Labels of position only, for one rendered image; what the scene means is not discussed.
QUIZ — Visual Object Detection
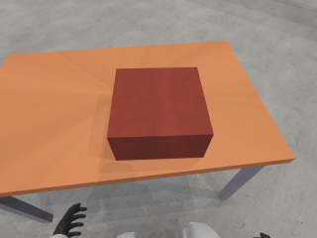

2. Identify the robot left hand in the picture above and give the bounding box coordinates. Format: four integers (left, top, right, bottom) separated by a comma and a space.
53, 202, 87, 238

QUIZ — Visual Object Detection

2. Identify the carton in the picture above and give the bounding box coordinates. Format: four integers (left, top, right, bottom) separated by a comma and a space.
107, 66, 214, 161

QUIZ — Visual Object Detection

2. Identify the table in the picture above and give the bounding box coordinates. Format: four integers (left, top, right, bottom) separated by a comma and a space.
0, 41, 295, 224

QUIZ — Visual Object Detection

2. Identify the right robot thigh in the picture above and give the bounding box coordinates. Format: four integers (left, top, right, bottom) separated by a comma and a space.
182, 222, 220, 238

